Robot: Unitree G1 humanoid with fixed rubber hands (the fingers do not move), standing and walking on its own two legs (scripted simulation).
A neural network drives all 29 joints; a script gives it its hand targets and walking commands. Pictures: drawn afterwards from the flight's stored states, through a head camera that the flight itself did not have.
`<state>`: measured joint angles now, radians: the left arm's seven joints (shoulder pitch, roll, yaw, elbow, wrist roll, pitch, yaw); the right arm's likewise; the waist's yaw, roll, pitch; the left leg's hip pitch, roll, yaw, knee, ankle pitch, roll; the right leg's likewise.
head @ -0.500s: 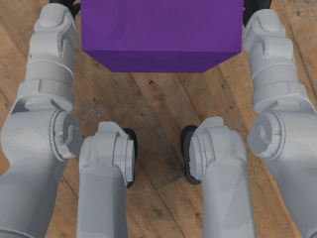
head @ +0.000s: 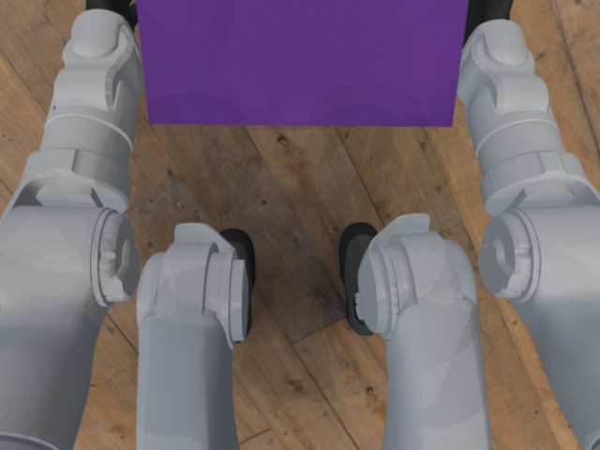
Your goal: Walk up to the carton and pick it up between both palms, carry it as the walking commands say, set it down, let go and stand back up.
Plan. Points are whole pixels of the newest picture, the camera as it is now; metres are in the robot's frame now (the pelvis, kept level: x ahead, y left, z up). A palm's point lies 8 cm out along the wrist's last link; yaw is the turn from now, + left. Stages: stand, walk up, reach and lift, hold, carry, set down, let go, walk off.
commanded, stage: set down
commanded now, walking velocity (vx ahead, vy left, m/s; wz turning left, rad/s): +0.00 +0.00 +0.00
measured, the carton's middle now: (298, 52) +0.50 +0.00 -0.24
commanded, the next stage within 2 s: let go in 1.68 s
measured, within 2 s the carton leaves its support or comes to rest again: neither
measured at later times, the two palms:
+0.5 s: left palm out of the picture +0.54 +0.21 -0.16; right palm (527, 2) +0.53 -0.22 -0.16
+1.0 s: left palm out of the picture +0.55 +0.22 +0.00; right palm out of the picture +0.53 -0.23 +0.00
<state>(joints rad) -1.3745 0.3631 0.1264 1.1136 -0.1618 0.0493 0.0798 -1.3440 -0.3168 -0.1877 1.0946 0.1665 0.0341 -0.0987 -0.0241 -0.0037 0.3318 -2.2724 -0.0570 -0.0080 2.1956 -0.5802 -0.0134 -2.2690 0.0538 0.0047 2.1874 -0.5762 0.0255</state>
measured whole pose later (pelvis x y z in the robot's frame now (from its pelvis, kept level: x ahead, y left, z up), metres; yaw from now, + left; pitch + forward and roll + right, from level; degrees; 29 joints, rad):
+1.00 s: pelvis +0.01 +0.00 +0.10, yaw +0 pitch +46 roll -1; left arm -1.20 0.43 0.21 0.89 -0.13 0.18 -0.02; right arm -1.14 -0.38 -0.26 0.84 0.14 0.18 -0.01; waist -0.02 0.00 0.02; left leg -2.09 -0.04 -0.01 1.82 -0.53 0.00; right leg -2.09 0.03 0.00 1.82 -0.52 0.01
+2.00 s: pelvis +0.07 +0.00 +0.33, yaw +0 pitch +41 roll +0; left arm -0.63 0.26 0.24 0.62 0.03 0.13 -0.05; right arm -0.60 -0.28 -0.26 0.62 -0.02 0.11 0.09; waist -0.01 0.00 -0.08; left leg -1.30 -0.03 -0.03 0.88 -0.29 0.00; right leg -1.30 0.03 0.03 0.88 -0.28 0.00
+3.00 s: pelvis +0.13 +0.00 +0.40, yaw +0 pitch -5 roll +0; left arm 0.22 0.23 0.03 0.46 0.02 0.12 -0.04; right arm 0.22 -0.23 -0.04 0.45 -0.03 0.14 0.04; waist 0.00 0.00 0.09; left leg -0.09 -0.02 -0.03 0.47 -0.29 0.01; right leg -0.10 0.02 0.04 0.46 -0.28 0.00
